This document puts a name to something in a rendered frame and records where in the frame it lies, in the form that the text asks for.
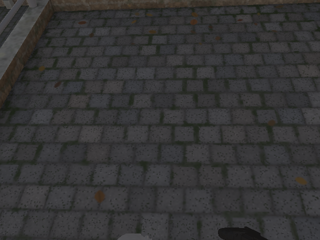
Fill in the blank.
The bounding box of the right robot hand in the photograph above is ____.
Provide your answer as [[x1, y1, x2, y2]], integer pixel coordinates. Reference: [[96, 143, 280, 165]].
[[218, 226, 268, 240]]

